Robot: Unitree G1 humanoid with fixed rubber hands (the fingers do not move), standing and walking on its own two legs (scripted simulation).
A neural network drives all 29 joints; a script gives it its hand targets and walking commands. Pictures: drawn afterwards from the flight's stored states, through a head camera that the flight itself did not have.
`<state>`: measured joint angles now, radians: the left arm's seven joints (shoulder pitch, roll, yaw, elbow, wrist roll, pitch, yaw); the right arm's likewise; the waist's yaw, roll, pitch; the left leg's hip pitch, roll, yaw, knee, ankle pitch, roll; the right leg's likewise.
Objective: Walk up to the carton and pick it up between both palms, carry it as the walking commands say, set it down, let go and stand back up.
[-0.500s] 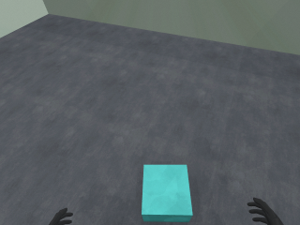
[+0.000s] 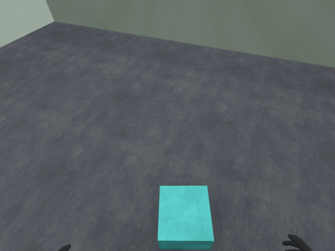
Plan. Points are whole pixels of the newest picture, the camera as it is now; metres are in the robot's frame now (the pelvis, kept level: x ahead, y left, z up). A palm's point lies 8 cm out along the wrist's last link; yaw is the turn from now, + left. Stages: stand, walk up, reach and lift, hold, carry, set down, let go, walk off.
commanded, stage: stand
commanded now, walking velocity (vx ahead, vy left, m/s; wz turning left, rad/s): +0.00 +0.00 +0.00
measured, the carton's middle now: (184, 216) +0.44 -0.05 -0.69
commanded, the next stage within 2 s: none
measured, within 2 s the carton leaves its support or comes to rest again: neither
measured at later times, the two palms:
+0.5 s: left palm out of the picture +0.08 +0.31 -0.10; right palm out of the picture +0.08 -0.31 -0.10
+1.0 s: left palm out of the picture +0.08 +0.31 -0.10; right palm out of the picture +0.08 -0.31 -0.10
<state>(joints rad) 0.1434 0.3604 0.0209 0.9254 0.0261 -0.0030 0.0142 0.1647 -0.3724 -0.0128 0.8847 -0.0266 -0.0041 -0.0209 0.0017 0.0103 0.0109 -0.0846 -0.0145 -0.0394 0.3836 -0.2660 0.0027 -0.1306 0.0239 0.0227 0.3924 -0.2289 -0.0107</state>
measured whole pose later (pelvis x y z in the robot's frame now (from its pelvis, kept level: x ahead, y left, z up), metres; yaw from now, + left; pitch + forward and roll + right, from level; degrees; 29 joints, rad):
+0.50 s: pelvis -0.01 +0.00 +0.00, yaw +0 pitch -2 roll +0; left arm 0.13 0.38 0.01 1.01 0.02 -0.01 0.01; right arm 0.14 -0.39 -0.01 0.98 -0.02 -0.01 -0.02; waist 0.00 0.01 0.02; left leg -0.07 -0.02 -0.04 0.34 -0.22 0.01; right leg -0.12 0.02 0.03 0.35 -0.19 -0.01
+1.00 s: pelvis -0.02 +0.00 +0.00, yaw +0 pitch -2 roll +0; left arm 0.11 0.39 0.00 1.05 0.02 -0.01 0.01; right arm 0.12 -0.39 0.00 1.02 -0.02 -0.01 -0.01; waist 0.00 0.00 0.03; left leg -0.07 -0.02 -0.03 0.32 -0.21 0.01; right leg -0.12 0.02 0.03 0.33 -0.17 0.00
